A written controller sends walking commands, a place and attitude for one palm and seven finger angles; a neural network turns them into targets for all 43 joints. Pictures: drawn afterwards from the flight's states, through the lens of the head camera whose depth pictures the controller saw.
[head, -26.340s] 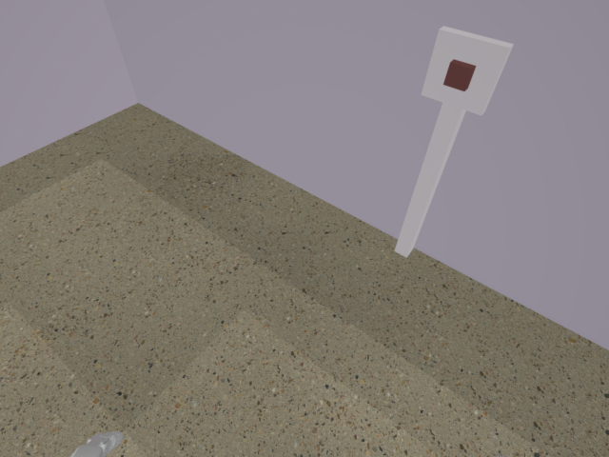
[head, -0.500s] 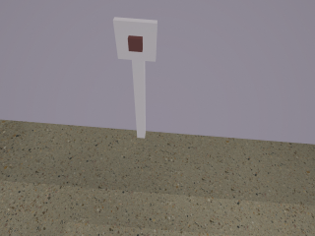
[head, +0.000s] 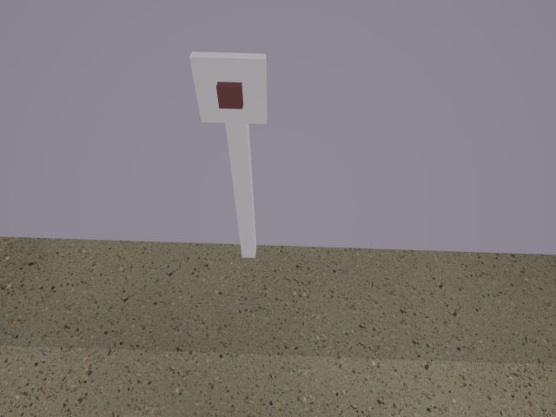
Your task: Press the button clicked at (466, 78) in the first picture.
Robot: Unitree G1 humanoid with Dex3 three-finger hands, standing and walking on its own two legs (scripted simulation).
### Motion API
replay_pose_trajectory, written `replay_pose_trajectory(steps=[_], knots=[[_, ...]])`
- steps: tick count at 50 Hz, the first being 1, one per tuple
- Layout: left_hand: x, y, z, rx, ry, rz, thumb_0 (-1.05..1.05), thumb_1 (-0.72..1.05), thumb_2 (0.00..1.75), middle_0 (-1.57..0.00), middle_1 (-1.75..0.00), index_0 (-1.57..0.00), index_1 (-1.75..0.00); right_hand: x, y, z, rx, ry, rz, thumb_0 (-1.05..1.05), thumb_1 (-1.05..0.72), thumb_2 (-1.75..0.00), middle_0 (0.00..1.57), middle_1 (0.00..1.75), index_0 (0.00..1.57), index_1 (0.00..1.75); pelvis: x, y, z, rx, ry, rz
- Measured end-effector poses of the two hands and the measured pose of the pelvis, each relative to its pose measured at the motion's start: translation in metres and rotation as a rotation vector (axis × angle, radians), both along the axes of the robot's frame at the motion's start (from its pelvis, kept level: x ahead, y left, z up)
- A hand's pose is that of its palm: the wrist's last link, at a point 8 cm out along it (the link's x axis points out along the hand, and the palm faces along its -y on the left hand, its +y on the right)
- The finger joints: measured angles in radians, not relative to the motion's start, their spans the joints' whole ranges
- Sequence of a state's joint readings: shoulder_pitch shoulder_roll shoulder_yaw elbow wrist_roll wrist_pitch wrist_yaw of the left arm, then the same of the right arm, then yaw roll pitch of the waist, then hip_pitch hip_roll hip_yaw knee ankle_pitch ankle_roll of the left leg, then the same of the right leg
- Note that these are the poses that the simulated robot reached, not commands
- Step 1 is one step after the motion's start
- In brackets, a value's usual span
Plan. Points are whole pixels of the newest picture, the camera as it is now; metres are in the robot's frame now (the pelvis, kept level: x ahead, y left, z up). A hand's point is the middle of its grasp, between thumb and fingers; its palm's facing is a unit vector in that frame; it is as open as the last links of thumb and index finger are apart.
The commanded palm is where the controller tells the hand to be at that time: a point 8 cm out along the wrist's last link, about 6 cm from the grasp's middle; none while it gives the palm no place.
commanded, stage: let the arm hang, fingers relaxed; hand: left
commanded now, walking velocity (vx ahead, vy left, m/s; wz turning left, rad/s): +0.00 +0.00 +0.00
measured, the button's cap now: (230, 94) +0.83 +0.17 +0.03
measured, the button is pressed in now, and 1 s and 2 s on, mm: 0 0 0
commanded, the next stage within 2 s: stand and wait in 0.12 s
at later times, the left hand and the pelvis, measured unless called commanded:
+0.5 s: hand out of the picture +0.07 +0.23 -0.16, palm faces +0.02 -0.95 -0.31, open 7.3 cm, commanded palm none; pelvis +0.03 -0.01 +0.00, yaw +0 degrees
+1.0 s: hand out of the picture +0.12 +0.22 -0.15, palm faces -0.01 -0.94 -0.33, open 7.3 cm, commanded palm none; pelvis +0.04 -0.02 +0.01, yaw +0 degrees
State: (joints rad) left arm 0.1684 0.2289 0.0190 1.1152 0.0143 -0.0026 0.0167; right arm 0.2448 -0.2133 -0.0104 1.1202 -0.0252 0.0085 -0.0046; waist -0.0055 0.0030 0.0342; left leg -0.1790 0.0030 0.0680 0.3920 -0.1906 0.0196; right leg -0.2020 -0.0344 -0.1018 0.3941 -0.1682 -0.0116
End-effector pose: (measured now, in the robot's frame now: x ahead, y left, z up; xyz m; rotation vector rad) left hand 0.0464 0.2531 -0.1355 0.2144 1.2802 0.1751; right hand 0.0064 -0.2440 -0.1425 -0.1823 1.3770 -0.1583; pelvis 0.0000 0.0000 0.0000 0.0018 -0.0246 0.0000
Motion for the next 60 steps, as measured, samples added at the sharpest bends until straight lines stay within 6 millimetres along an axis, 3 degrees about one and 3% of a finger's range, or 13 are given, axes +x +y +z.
replay_pose_trajectory(steps=[8, 21, 30, 46, 60], knots=[[0.012, -0.004, 0.0, -0.01, 0.002, -0.005, 0.0, 0.91, 0.89, -0.2, -0.3, -0.2, -0.3, 0.022, -0.007, 0.004, -0.018, -0.022, 0.013, 0.0, -0.91, -0.9, 0.2, 0.3, 0.2, 0.3, 0.009, -0.001, 0.002, 0.0, 0.002, 0.003], [0.016, 0.013, 0.01, 0.046, 0.022, 0.011, 0.01, 0.91, 0.89, -0.2, -0.3, -0.2, -0.3, 0.065, -0.023, 0.008, -0.037, -0.073, 0.047, 0.0, -0.91, -0.9, 0.2, 0.3, 0.2, 0.3, 0.022, -0.006, 0.004, 0.0, 0.002, 0.007], [0.03, 0.02, 0.016, 0.074, 0.004, 0.003, 0.01, 0.91, 0.89, -0.2, -0.3, -0.2, -0.3, 0.085, -0.039, 0.013, -0.06, -0.096, 0.063, 0.01, -0.91, -0.9, 0.2, 0.3, 0.2, 0.3, 0.029, -0.011, 0.005, 0.0, 0.004, 0.007], [0.064, 0.014, 0.02, 0.078, -0.049, -0.029, 0.01, 0.91, 0.89, -0.2, -0.3, -0.2, -0.3, 0.094, -0.057, 0.019, -0.091, -0.101, 0.062, 0.01, -0.91, -0.9, 0.2, 0.3, 0.2, 0.3, 0.037, -0.017, 0.006, 0.001, 0.004, 0.004], [0.069, 0.012, 0.022, 0.083, -0.049, -0.035, 0.01, 0.91, 0.89, -0.2, -0.3, -0.2, -0.3, 0.089, -0.059, 0.016, -0.084, -0.085, 0.053, 0.01, -0.9, -0.9, 0.2, 0.3, 0.21, 0.3, 0.04, -0.021, 0.006, 0.001, 0.003, 0.001]])
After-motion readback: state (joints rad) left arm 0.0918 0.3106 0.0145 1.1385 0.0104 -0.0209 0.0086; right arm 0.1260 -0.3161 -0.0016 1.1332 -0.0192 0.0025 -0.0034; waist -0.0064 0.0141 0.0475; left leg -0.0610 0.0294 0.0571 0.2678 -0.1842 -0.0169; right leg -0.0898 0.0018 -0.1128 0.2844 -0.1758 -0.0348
